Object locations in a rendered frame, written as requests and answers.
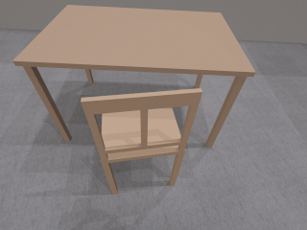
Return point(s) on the table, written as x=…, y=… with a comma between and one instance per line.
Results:
x=137, y=40

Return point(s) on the chair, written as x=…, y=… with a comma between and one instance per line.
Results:
x=139, y=126

